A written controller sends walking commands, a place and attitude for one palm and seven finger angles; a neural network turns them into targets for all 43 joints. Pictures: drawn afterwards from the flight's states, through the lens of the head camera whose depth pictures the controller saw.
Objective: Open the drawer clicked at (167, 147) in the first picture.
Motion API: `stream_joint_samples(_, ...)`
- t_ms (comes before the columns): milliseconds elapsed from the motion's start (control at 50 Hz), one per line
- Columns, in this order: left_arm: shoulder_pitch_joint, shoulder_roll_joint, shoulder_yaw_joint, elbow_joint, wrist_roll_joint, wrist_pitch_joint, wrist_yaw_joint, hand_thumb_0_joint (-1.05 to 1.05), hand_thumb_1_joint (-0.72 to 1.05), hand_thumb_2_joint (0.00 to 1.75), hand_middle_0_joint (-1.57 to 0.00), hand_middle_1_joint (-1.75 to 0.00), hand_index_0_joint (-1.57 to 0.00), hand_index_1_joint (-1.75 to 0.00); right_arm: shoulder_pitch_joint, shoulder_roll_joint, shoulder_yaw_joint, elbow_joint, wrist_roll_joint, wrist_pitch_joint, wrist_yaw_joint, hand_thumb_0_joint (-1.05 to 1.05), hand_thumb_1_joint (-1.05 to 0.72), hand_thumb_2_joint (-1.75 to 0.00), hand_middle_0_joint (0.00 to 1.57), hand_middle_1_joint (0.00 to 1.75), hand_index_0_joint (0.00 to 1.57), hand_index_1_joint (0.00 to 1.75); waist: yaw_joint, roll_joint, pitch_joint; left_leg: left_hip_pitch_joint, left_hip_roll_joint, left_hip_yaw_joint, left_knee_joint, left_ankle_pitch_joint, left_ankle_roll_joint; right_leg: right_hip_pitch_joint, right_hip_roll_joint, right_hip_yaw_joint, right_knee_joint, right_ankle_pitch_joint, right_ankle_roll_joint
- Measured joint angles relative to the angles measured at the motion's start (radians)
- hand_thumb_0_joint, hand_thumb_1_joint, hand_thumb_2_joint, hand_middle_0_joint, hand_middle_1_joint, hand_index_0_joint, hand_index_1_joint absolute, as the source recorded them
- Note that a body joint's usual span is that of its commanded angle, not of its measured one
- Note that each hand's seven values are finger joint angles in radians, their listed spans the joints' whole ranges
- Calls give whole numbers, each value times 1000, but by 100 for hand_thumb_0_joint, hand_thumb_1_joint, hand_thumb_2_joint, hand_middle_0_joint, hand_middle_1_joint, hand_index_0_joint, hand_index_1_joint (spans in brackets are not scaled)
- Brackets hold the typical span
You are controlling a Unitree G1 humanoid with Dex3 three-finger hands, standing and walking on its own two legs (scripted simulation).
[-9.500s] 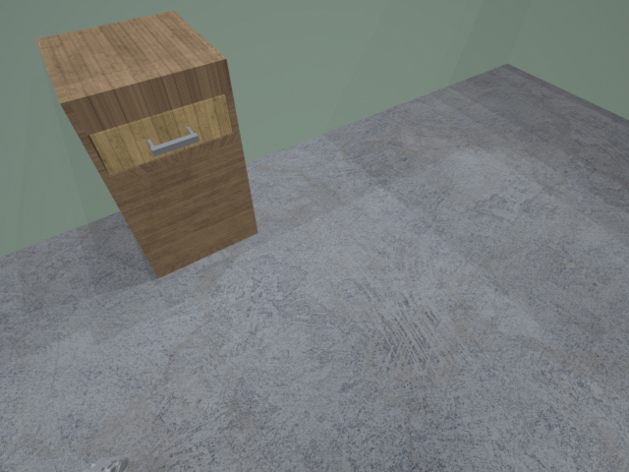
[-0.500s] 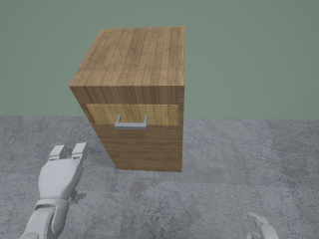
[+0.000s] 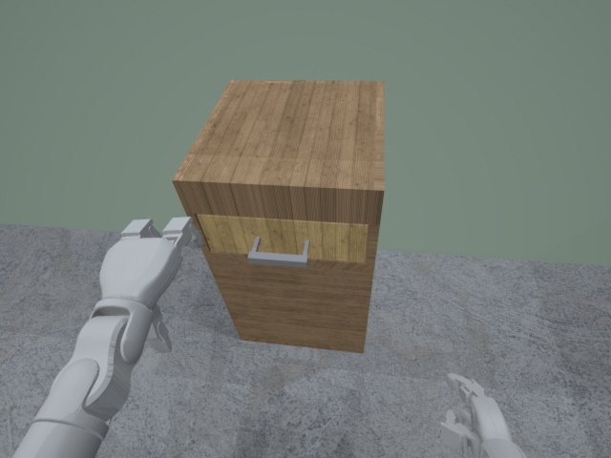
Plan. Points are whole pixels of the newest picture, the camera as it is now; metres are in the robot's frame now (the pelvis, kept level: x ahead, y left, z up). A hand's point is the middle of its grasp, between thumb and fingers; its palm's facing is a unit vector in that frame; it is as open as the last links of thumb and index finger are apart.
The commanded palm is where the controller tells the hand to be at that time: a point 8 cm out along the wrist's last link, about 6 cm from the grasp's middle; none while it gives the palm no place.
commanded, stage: raise the hand with hooked fingers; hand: left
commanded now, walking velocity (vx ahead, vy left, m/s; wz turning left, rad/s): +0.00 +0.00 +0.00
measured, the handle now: (279, 251) +0.57 +0.16 -0.18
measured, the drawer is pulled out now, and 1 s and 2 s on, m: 0.00 0.00 0.00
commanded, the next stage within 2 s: move the hooked fingers above the handle in 0.44 s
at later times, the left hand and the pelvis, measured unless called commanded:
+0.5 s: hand (164, 283) +0.30 +0.24 +0.08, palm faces +0.06 -0.07 -1.00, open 13.8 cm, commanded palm +0.27 +0.24 +0.13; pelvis -0.01 +0.00 +0.00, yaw +0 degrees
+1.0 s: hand (206, 275) +0.36 +0.21 +0.02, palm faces -0.02 -0.05 -1.00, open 13.8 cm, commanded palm +0.34 +0.21 +0.07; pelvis -0.01 -0.01 -0.01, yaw +0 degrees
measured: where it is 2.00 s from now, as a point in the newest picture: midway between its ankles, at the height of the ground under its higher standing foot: outside the picture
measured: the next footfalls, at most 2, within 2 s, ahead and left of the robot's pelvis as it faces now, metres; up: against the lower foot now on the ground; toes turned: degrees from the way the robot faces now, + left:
none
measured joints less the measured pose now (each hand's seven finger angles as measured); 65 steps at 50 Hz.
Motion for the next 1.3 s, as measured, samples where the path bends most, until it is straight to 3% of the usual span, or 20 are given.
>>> stream_joint_samples(200, -43, 26, 31, 25, -32, -49, -64, 0, -49, 30, -32, -120, -32, -120, 49, -22, -12, 12, 7, 16, 7, 1, -90, -90, 20, 30, 20, 29, -14, 6, 16, 11, -3, 4, -37, 24, 6, 12, -2, 4, -43, 29, 6)
stream_joint_samples(340, 2, 23, 34, -3, -23, -99, -22, 0, -49, 30, -32, -120, -32, -120, 79, -40, -34, 25, 4, 14, 7, 1, -90, -90, 20, 30, 20, 29, -16, 3, 26, -4, -3, 8, -36, 29, 7, -6, -1, 8, -38, 33, 6)
stream_joint_samples(460, -7, 21, 33, 14, -19, -79, 23, 0, -49, 30, -32, -120, -32, -120, 75, -40, -42, 44, 12, 11, 5, 1, -90, -90, 20, 30, 20, 29, -16, 5, 21, -11, -1, 6, -33, 32, 4, -14, 0, 6, -31, 33, 2)
stream_joint_samples(580, -18, 16, 20, 34, -26, -48, 9, 0, -49, 30, -32, -120, -32, -120, 59, -34, -34, 37, 17, 8, 0, 1, -90, -90, 20, 30, 20, 29, -20, 10, 14, 1, 1, 5, -43, 37, 0, -6, 3, 6, -33, 34, -2)
stream_joint_samples(720, -109, 0, -13, 182, 1, -83, -6, 0, -49, 30, -32, -120, -32, -120, 46, -25, -23, 30, 16, -7, -11, 1, -90, -90, 20, 30, 20, 29, -20, -7, 9, -30, 6, -4, -23, 36, -8, -37, 7, -3, -9, 27, -11)
stream_joint_samples(840, -183, -12, -10, 291, 35, -144, 51, 0, -49, 30, -32, -120, -32, -120, 59, -22, -40, 39, 9, -18, -15, 1, -90, -90, 20, 30, 20, 29, -32, -21, -6, -100, 13, -11, 33, 15, -13, -101, 12, -9, 40, 8, -17)
stream_joint_samples(1300, -457, -60, 23, 742, 135, -140, 263, 0, -49, 30, -32, -120, -32, -120, 200, -31, -95, 101, -5, 8, -1, 1, -90, -90, 20, 30, 20, 29, -134, -25, -92, -365, 30, 7, 220, -67, -6, -368, 21, 12, 209, -56, -13)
